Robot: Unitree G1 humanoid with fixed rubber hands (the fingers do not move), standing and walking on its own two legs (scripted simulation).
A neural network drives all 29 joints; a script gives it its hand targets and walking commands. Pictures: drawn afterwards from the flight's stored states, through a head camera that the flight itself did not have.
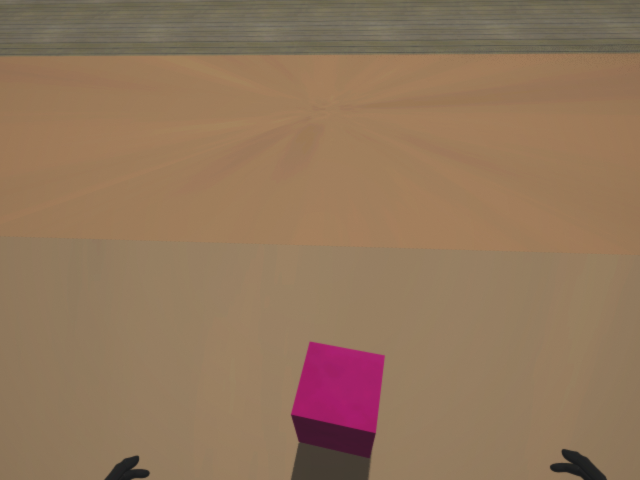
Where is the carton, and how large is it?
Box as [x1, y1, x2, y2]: [291, 342, 384, 457]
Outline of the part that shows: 310,342 291,413 298,440 310,444 369,457 375,433 384,355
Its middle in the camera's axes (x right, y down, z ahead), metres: +0.05 +0.45 +1.10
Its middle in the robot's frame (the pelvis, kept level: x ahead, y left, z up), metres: +0.44 +0.00 -0.65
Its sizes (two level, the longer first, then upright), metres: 0.210 0.200 0.250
